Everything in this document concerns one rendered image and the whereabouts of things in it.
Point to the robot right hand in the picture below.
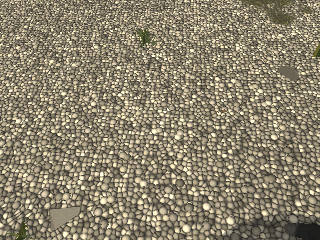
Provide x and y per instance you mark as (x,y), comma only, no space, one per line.
(303,231)

